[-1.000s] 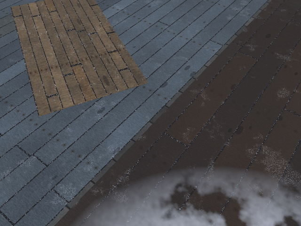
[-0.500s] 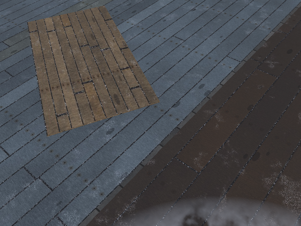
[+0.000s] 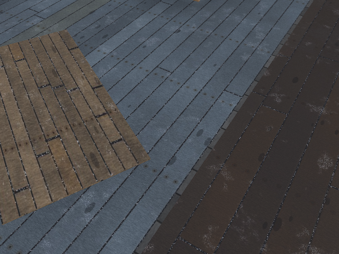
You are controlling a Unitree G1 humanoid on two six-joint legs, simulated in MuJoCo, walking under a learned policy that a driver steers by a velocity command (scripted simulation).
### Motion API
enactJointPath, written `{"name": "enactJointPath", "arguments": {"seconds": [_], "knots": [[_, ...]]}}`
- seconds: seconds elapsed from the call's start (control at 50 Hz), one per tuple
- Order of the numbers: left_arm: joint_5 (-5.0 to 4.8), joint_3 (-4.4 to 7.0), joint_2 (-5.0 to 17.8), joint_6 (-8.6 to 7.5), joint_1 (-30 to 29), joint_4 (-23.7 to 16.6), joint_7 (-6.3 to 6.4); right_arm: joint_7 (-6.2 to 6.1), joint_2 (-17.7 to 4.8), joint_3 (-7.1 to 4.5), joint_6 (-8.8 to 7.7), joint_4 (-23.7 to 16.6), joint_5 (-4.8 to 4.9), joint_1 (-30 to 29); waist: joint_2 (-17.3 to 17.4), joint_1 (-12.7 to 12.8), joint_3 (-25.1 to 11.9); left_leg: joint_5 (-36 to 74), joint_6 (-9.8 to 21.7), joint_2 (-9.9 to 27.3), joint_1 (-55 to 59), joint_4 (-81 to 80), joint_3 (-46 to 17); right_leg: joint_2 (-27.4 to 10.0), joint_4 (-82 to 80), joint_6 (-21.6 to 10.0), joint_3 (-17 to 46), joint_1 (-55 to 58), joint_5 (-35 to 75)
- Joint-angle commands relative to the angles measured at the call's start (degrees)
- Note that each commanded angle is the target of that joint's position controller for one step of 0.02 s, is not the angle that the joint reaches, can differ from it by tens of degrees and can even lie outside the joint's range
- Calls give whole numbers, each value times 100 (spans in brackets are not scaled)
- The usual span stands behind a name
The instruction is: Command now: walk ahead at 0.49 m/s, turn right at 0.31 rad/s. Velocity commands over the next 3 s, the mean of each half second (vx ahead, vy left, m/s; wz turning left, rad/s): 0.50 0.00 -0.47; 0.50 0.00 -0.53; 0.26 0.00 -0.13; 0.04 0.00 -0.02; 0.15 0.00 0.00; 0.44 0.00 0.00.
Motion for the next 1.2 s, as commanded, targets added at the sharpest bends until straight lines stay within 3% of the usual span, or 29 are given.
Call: {"name": "enactJointPath", "arguments": {"seconds": [0.02, 0.1, 0.18, 0.24, 0.26, 0.28, 0.3, 0.32, 0.34, 0.36, 0.38, 0.4, 0.44, 0.5, 0.6, 0.7, 0.74, 0.76, 0.78, 0.8, 0.82, 0.84, 0.86, 0.9, 0.94, 1.02, 1.1, 1.16, 1.2], "knots": [[18, 26, 145, -15, 112, -241, -49, -115, -770, -109, -85, -341, -5, -269, 467, 210, 352, 1411, 719, 1647, -378, -807, -650, -16, -883, 15, 188, -82, 938], [37, -55, 35, -43, -746, -564, -191, -194, -907, -113, -37, -270, 63, 76, 420, -115, 507, 1379, 558, 1747, 206, -811, -263, 115, -2027, -6, -249, -73, 1418], [13, -87, 26, -45, -1272, -956, -373, -218, -993, -145, 138, -179, 102, 368, 425, -245, 650, 1934, 459, 2046, 1200, -303, -50, 214, -2473, -149, -538, -425, 683], [9, 35, 275, -34, -850, -1084, -479, -275, -1215, -203, 271, -353, 102, 84, 775, 150, 197, 4555, 263, 2073, 1305, 822, 272, 694, -2533, -439, -1087, 672, -219], [-10, 163, 490, -27, -137, -948, -487, -300, -1265, -217, 325, -428, 85, -46, 853, 550, -206, 5300, 166, 1980, 1130, 1793, 412, 964, -2661, -590, -1221, 1610, -254], [-14, 376, 896, -11, 847, -710, -431, -316, -1233, -193, 335, -540, 90, -121, 696, 1031, -725, 4876, -33, 1717, 380, 3186, 512, 1068, -3011, -835, -959, 3141, 49], [-2, 548, 1544, 57, 1572, -597, -287, -293, -927, -77, 233, -751, -54, 33, -430, 1072, -1353, 1820, -267, 1244, -1264, 5196, 553, -218, -3078, -1269, 1023, 4862, 330], [72, 524, 1703, -3, 1414, -772, -314, -157, -309, 118, -33, -971, 23, 453, -1377, 562, -2203, -2279, -467, 17, -3412, 6948, -558, -1419, -4210, -2471, 4448, 6524, -455], [112, 405, 1170, -15, 1485, -733, -305, -66, -967, -48, -273, -1104, 215, -268, -641, 898, -1968, -1983, -258, 432, -4039, 7125, -1382, -1168, -4472, -2065, 4050, 6435, -532], [99, 331, 889, -34, 1147, -784, -273, -44, -1036, -70, -356, -1289, 332, -692, -376, 790, -1199, -1474, -134, 681, -4219, 6801, -1264, -932, -4440, -1769, 3008, 5682, -100], [77, 273, 745, -45, 661, -916, -290, -90, -964, -74, -348, -1270, 247, -770, 390, 475, -755, -1094, -154, 949, -3877, 6271, -1213, -670, -4521, -1568, 2296, 4689, 515], [80, 218, 578, -44, 325, -1035, -290, -133, -1007, -143, -272, -1250, 162, -721, 508, 264, -529, -908, -220, 1117, -3471, 5769, -1177, -454, -4624, -1436, 1814, 3980, 940], [104, 196, 573, -46, 195, -1116, -263, -131, -901, -178, -85, -1341, 78, -566, 334, 25, -358, -761, -384, 1209, -2997, 5282, -1139, -228, -4848, -1434, 1510, 3248, 1304], [66, 271, 857, -62, 460, -1097, -141, -188, -749, -166, 32, -1582, -31, -967, 197, 64, -142, -150, -679, 1092, -3050, 4309, -954, -33, -4980, -1441, 1071, 2774, 1693], [17, 300, 936, 18, 905, -1044, -38, -166, -592, -102, -8, -1945, 48, -2057, -186, 500, -6, 1390, -708, 653, -2678, 2119, -876, 284, -4811, -1018, 937, 2694, 724], [-9, 306, 920, 87, 1098, -999, 7, -51, -910, -198, -135, -2187, 117, -2340, -338, 533, -14, 1041, -525, 519, -2385, 1392, -1103, -55, -4220, -887, 1727, 3353, 269], [15, 312, 919, 139, 947, -1064, 35, -37, -1028, -268, -201, -2119, 126, -1953, -504, 294, -107, 606, -358, 471, -1843, 1208, -1029, -61, -3839, -792, 1953, 3469, 503], [30, 264, 792, 152, 840, -1132, 30, -64, -1143, -346, -231, -1987, 88, -1418, -482, 18, -379, 628, -208, 494, -1042, 1008, -965, 200, -3338, -648, 1850, 3354, 833], [90, 150, 507, 133, 721, -1259, -1, -105, -1406, -432, -249, -1893, -1, -586, -140, -374, -1078, 509, 133, 1228, 370, 1154, -1575, 525, -2016, -438, 1472, 2755, 548], [-22, 42, 164, 74, 1434, -1389, -6, -138, -1903, -575, -180, -1771, -90, 223, 1452, -255, -1969, -348, 1034, 2566, 2608, 961, -3834, 1356, -45, 13, 666, 739, -1311], [-89, 54, 501, 45, 1646, -1373, 2, -98, -1563, -506, -133, -1734, 50, 239, 2055, -187, -1964, -1530, 1221, 3025, 2756, 456, -5257, 1102, 1023, 79, 669, -292, -2710], [-98, 171, 966, 80, 1234, -1333, -4, -110, -1107, -389, -94, -1848, 98, -64, 1278, -277, -1134, -1862, 951, 2821, 2017, 339, -4522, 804, 1440, 117, 712, -600, -2250], [-23, 176, 962, 115, 839, -1394, 0, -111, -954, -330, -39, -1881, 74, -307, 750, -233, -623, -1391, 738, 2542, 1235, 283, -3686, 589, 1420, 142, 471, -462, -1780], [58, 175, 732, 121, 594, -1478, -38, -71, -748, -239, -20, -1783, 4, -598, 707, 43, -47, -419, 631, 2026, 63, -58, -2678, 302, 852, 118, 399, -27, -1271], [6, 127, 493, 158, 738, -1443, -71, -29, -753, -250, -59, -1675, 24, -588, 871, 168, 8, 71, 697, 1803, -342, -315, -2121, 254, 520, 117, 230, 310, -1133], [102, 48, 362, 131, 242, -1642, -76, -26, -1044, -330, -92, -1471, 104, -412, 674, 153, 39, 1155, 886, 1865, -163, -524, -1580, 109, -587, 202, 55, 38, -419], [99, -37, 201, 23, -470, -1785, -167, -77, -1151, -309, 42, -1325, 148, -260, 701, -72, 183, 2167, 629, 1580, -210, -352, -858, 249, -2072, 233, -367, 549, 565], [76, -19, 230, -11, -817, -1914, -243, -90, -1248, -292, 155, -1153, 184, 86, 851, -212, 49, 2790, 492, 1643, 86, 45, -760, 510, -2670, 201, -519, 986, 765], [92, 34, 359, -21, -790, -1954, -281, -108, -1302, -294, 213, -1113, 228, 23, 967, -80, -50, 2933, 353, 1722, 307, 444, -830, 614, -3046, 39, -477, 1281, 571]]}}
Next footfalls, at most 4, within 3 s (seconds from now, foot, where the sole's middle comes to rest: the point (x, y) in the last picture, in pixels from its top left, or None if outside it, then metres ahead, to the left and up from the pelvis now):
0.28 right None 0.33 -0.16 -0.78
0.78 left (182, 222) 0.65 -0.05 -0.78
1.26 right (260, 202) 0.73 -0.40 -0.78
1.56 left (205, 183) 0.84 -0.17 -0.78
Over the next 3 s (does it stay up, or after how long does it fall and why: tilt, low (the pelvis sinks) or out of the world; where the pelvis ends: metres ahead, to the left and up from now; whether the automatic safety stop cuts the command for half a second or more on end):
stays up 1.03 -0.41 -0.02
